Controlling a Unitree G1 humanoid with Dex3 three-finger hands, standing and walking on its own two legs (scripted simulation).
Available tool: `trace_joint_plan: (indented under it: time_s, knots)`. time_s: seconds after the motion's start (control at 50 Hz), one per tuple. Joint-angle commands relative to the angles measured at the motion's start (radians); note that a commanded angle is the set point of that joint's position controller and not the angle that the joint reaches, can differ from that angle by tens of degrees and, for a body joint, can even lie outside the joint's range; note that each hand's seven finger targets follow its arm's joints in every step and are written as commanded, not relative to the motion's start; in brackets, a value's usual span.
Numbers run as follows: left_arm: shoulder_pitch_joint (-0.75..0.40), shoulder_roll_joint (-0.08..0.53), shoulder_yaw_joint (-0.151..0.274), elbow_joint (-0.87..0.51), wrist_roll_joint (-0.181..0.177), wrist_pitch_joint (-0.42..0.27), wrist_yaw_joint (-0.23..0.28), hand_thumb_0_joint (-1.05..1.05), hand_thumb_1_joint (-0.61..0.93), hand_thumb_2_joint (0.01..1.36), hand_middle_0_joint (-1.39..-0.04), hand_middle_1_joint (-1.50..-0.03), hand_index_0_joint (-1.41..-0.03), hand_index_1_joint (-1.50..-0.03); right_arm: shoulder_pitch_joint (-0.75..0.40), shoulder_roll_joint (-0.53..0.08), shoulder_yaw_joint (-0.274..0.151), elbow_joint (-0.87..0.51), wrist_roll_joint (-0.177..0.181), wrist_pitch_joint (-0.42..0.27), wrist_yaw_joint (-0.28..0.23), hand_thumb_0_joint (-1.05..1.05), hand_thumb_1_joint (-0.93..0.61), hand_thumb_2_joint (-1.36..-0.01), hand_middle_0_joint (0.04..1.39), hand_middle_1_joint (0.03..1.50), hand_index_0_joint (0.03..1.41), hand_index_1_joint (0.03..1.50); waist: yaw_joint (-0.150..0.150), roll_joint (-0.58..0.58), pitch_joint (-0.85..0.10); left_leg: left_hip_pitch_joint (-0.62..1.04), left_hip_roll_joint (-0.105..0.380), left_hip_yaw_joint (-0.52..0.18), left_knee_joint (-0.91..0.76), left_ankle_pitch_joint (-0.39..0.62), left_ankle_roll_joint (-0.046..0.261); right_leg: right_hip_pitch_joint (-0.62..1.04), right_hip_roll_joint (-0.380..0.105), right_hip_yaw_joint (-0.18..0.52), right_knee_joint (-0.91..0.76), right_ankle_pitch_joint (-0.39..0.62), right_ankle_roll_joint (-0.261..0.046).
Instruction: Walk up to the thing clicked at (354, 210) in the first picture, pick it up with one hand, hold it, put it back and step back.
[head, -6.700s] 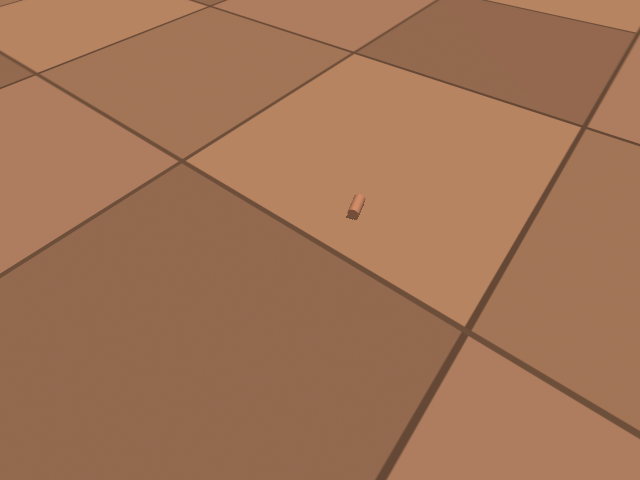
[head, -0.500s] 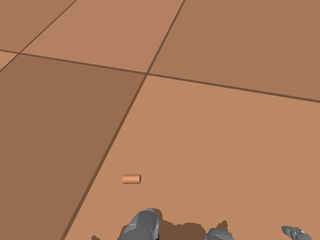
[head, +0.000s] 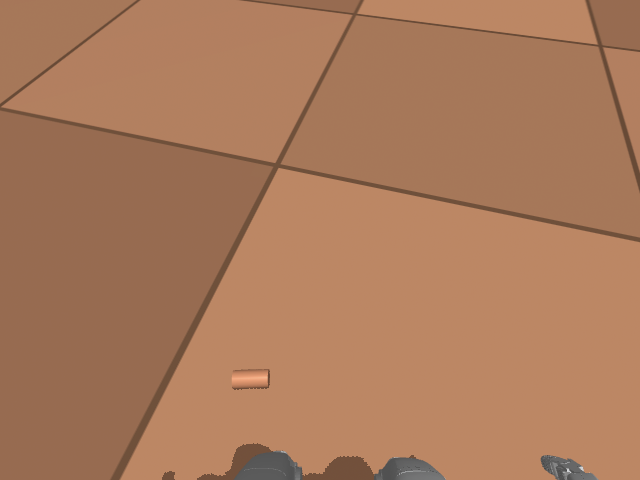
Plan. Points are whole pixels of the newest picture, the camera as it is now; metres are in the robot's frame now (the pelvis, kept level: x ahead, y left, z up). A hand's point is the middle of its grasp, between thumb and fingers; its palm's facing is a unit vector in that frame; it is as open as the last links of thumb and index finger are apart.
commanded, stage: walk up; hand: left
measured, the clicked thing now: (251, 378) +0.43 +0.23 -0.72
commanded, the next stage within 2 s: stand in 0.98 s
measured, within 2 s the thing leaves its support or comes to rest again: neither
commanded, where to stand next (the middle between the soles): +0.04 +0.00 m, yaw -2 degrees
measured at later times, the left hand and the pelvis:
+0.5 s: hand out of the picture +0.11 +0.24 -0.13, palm faces -0.05 -0.95 -0.31, open 7.4 cm; pelvis +0.00 -0.01 +0.03, yaw -2 degrees
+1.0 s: hand out of the picture +0.09 +0.24 -0.13, palm faces -0.05 -0.95 -0.32, open 7.4 cm; pelvis +0.02 -0.01 +0.03, yaw -2 degrees
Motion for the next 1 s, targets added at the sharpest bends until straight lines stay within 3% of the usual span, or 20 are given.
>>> trace_joint_plan:
  time_s: [0.0, 0.02, 0.04, 0.06, 0.14, 0.28, 0.32, 0.38, 0.46, 0.7, 0.88, 0.98]
  knots:
    - [-0.113, 0.216, 0.029, -0.076, -0.022, -0.018, 0.002, 0.0, 0.9, 0.9, -0.2, -0.3, -0.2, -0.3, 0.003, -0.205, -0.047, -0.019, -0.004, -0.044, -0.023, 0.0, -0.9, -0.9, 0.2, 0.3, 0.2, 0.3, -0.038, -0.067, -0.155, 0.167, 0.081, -0.163, -0.252, 0.114, 0.021, -0.034, -0.177, 0.205, -0.149, 0.169, -0.095]
    - [-0.09, 0.199, 0.023, -0.061, -0.026, -0.013, 0.0, 0.0, 0.9, 0.9, -0.2, -0.3, -0.2, -0.3, -0.054, -0.236, -0.048, -0.018, -0.004, -0.051, -0.022, 0.0, -0.9, -0.9, 0.2, 0.3, 0.2, 0.3, -0.006, -0.025, -0.154, 0.122, 0.124, -0.204, -0.281, 0.145, 0.048, 0.026, -0.107, 0.128, -0.121, 0.166, -0.058]
    - [-0.056, 0.196, 0.021, -0.032, -0.025, -0.01, -0.001, 0.0, 0.9, 0.9, -0.2, -0.3, -0.2, -0.3, -0.088, -0.242, -0.043, -0.014, -0.005, -0.052, -0.018, 0.0, -0.9, -0.9, 0.2, 0.3, 0.2, 0.3, 0.018, -0.017, -0.151, 0.081, 0.16, -0.235, -0.289, 0.143, 0.073, 0.071, -0.087, 0.107, -0.126, 0.129, -0.048]
    - [-0.05, 0.203, 0.02, -0.018, -0.023, -0.011, -0.001, 0.0, 0.9, 0.9, -0.2, -0.3, -0.2, -0.3, -0.098, -0.233, -0.038, -0.007, -0.007, -0.053, -0.016, 0.0, -0.9, -0.9, 0.2, 0.3, 0.2, 0.3, 0.023, -0.037, -0.154, 0.064, 0.165, -0.231, -0.306, 0.134, 0.077, 0.102, -0.086, 0.116, -0.146, 0.106, -0.049]
    - [-0.112, 0.202, 0.014, 0.01, -0.031, -0.012, -0.009, 0.0, 0.9, 0.9, -0.2, -0.3, -0.2, -0.3, -0.091, -0.212, -0.021, 0.05, -0.005, -0.059, -0.015, 0.0, -0.9, -0.9, 0.2, 0.3, 0.2, 0.3, 0.009, -0.021, -0.143, 0.079, 0.124, -0.168, -0.357, 0.203, 0.027, 0.156, -0.112, 0.138, -0.204, 0.185, -0.056]
    - [-0.168, 0.185, 0.003, 0.075, -0.032, -0.011, -0.011, 0.0, 0.9, 0.9, -0.2, -0.3, -0.2, -0.3, -0.131, -0.187, -0.012, 0.116, -0.002, -0.059, -0.014, 0.0, -0.9, -0.9, 0.2, 0.3, 0.2, 0.3, 0.007, -0.018, -0.169, 0.174, 0.116, -0.114, -0.41, 0.303, 0.009, 0.195, -0.131, 0.142, -0.305, 0.258, -0.041]
    - [-0.178, 0.185, -0.002, 0.09, -0.031, -0.01, -0.012, 0.0, 0.9, 0.9, -0.2, -0.3, -0.2, -0.3, -0.153, -0.185, -0.012, 0.127, -0.003, -0.057, -0.013, 0.0, -0.9, -0.9, 0.2, 0.3, 0.2, 0.3, 0.008, -0.02, -0.154, 0.193, 0.11, -0.103, -0.431, 0.27, 0.004, 0.17, -0.135, 0.146, -0.332, 0.252, -0.033]
    - [-0.201, 0.18, -0.001, 0.11, -0.028, -0.008, -0.013, 0.0, 0.9, 0.9, -0.2, -0.3, -0.2, -0.3, -0.157, -0.184, -0.014, 0.149, -0.007, -0.055, -0.011, 0.0, -0.9, -0.9, 0.2, 0.3, 0.2, 0.3, -0.001, -0.025, -0.146, 0.213, 0.115, -0.099, -0.462, 0.248, 0.0, 0.169, -0.134, 0.145, -0.364, 0.22, -0.03]
    - [-0.202, 0.176, -0.002, 0.132, -0.021, -0.007, -0.016, 0.0, 0.9, 0.9, -0.2, -0.3, -0.2, -0.3, -0.178, -0.181, -0.014, 0.164, -0.01, -0.052, -0.008, 0.0, -0.9, -0.9, 0.2, 0.3, 0.2, 0.3, 0.0, -0.028, -0.118, 0.204, 0.112, -0.099, -0.504, 0.121, -0.004, 0.146, -0.131, 0.154, -0.406, 0.147, -0.025]
    - [-0.196, 0.165, 0.004, 0.16, -0.019, -0.008, -0.017, 0.0, 0.9, 0.9, -0.2, -0.3, -0.2, -0.3, -0.162, -0.182, -0.021, 0.188, -0.013, -0.053, -0.01, 0.0, -0.9, -0.9, 0.2, 0.3, 0.2, 0.3, -0.006, -0.027, -0.169, 0.272, 0.123, -0.08, -0.511, 0.219, -0.013, 0.18, -0.133, 0.15, -0.429, 0.212, -0.025]
    - [-0.183, 0.162, 0.005, 0.171, -0.018, 0.0, -0.015, 0.0, 0.9, 0.9, -0.2, -0.3, -0.2, -0.3, -0.152, -0.179, -0.02, 0.197, -0.015, -0.05, -0.013, 0.0, -0.9, -0.9, 0.2, 0.3, 0.2, 0.3, -0.003, -0.037, -0.134, 0.244, 0.119, -0.087, -0.538, 0.17, -0.011, 0.175, -0.129, 0.148, -0.424, 0.208, -0.018]
    - [-0.155, 0.144, 0.005, 0.171, -0.011, -0.003, -0.009, 0.0, 0.9, 0.9, -0.2, -0.3, -0.2, -0.3, -0.153, -0.152, -0.013, 0.191, -0.018, -0.048, -0.013, 0.0, -0.9, -0.9, 0.2, 0.3, 0.2, 0.3, 0.005, -0.032, -0.163, 0.255, 0.118, -0.088, -0.522, 0.227, -0.009, 0.201, -0.129, 0.142, -0.414, 0.235, -0.018]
